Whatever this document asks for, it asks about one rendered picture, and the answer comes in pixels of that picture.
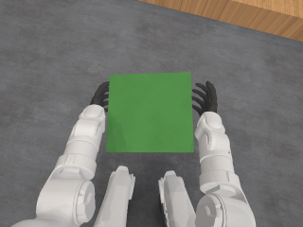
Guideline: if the left robot upper arm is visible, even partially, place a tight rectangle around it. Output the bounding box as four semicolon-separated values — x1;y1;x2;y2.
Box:
11;178;96;227

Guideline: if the right robot shin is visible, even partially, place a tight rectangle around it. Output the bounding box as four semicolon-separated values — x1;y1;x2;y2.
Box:
163;170;184;227

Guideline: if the robot right hand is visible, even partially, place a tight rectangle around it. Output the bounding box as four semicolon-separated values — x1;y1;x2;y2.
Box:
191;81;218;117

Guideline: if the right robot upper arm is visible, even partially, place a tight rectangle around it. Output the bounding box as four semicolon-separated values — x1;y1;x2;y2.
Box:
194;193;256;227

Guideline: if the carton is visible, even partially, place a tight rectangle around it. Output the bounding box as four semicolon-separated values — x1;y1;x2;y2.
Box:
106;72;194;153

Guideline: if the right robot forearm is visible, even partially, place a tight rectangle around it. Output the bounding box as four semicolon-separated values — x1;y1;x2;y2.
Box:
194;112;251;208

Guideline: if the left robot forearm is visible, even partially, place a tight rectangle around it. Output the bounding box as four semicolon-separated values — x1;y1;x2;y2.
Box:
36;104;106;216

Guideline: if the robot left thigh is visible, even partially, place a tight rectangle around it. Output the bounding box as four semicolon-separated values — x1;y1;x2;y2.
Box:
93;169;135;227

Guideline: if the robot left hand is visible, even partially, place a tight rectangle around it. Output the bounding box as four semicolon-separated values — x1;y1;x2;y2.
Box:
90;81;110;113

